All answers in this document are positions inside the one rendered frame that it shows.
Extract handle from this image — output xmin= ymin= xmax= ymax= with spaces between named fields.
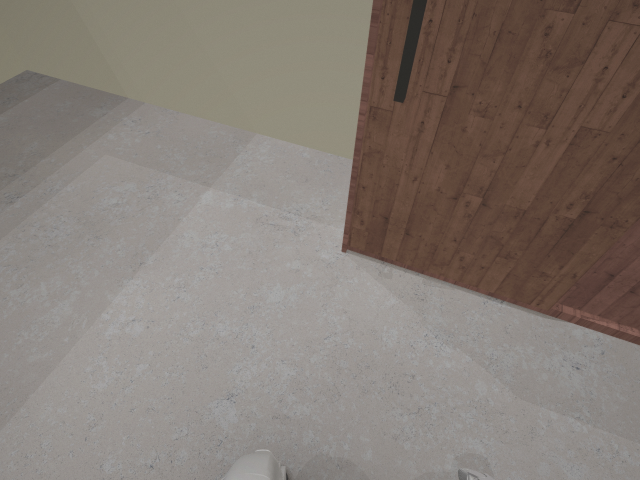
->
xmin=393 ymin=0 xmax=427 ymax=103

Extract robot left thigh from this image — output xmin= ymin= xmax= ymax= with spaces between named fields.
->
xmin=221 ymin=453 xmax=286 ymax=480

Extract robot left shin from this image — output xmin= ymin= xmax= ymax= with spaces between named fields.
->
xmin=254 ymin=450 xmax=275 ymax=458

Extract wardrobe door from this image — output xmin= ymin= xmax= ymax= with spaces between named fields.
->
xmin=557 ymin=219 xmax=640 ymax=329
xmin=348 ymin=0 xmax=640 ymax=311

